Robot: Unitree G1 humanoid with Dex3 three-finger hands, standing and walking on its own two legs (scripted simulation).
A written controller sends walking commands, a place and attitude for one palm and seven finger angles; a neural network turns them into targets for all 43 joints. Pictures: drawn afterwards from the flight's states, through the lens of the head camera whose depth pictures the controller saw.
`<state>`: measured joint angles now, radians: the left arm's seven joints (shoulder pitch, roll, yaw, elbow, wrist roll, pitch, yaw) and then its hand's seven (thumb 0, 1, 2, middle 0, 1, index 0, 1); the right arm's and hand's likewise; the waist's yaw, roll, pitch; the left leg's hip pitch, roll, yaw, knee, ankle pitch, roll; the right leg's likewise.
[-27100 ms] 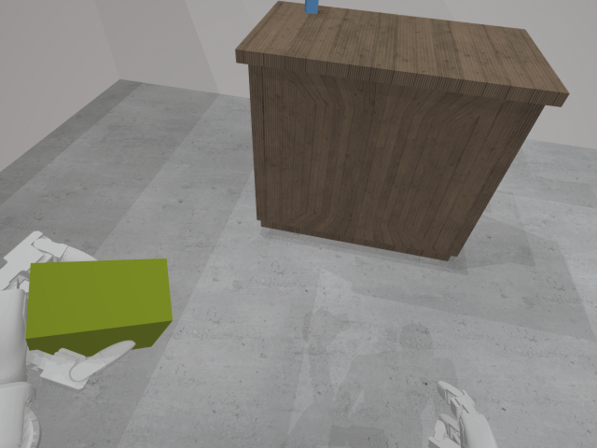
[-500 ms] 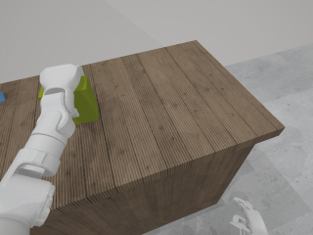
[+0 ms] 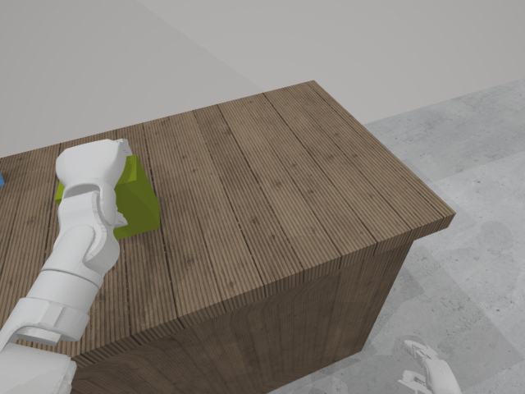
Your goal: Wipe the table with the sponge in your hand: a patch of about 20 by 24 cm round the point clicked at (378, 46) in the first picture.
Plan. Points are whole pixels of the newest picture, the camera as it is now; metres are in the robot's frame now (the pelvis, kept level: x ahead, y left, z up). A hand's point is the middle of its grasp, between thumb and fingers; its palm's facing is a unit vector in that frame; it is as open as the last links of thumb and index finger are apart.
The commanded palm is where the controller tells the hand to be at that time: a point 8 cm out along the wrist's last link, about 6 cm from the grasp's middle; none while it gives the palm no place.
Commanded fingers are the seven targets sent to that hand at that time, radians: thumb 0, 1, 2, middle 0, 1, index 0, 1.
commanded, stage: wipe back along the middle lane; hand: left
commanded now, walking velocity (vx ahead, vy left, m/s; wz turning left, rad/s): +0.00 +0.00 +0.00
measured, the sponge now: (118, 208) +0.37 +0.28 +0.10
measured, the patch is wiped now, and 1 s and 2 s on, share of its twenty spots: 0.60 0.65 0.70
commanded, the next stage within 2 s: slide across to the third lane in 1.18 s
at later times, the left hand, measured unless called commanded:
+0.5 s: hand (110, 204) +0.34 +0.26 +0.14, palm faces +0.07 -0.01 -1.00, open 10.6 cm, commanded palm +0.29 +0.25 +0.17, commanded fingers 0.00 0.10 1.30 -1.20 -1.60 -1.20 -1.60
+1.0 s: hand (112, 231) +0.28 +0.23 +0.15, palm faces +0.18 -0.08 -0.98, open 10.6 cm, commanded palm +0.24 +0.22 +0.17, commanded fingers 0.00 0.10 1.30 -1.20 -1.60 -1.20 -1.60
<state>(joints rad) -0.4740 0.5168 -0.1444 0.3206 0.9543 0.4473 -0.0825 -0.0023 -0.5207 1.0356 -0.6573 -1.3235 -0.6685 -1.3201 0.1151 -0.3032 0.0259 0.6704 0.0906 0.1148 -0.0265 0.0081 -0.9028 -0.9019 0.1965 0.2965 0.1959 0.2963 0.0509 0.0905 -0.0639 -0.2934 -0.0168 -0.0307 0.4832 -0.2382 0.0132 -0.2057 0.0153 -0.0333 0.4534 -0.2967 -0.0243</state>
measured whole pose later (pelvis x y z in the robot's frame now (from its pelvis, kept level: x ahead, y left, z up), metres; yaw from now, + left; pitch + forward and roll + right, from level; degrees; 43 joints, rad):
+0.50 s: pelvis -0.01 +0.00 +0.00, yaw +0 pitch +1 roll +0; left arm -0.37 0.49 -0.16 0.21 0.96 0.49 -0.06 0.00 -0.51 1.04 -0.65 -1.33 -0.66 -1.33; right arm 0.09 -0.28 0.05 0.65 0.10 0.12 -0.02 0.01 -0.90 -0.90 0.20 0.30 0.20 0.30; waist 0.06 0.10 -0.08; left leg -0.28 -0.01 -0.03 0.50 -0.24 0.01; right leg -0.20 0.02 -0.03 0.48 -0.30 -0.03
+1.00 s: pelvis -0.01 +0.00 +0.00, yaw -1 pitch +0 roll +0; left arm -0.14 0.43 -0.21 -0.15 0.97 0.61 -0.05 0.00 -0.51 1.04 -0.64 -1.34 -0.65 -1.33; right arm -0.01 -0.26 0.07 0.61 0.10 0.12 0.01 0.01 -0.90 -0.90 0.20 0.30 0.20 0.30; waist 0.11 0.12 -0.09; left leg -0.27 -0.02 -0.02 0.53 -0.26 0.01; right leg -0.20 0.01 -0.02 0.52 -0.33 -0.02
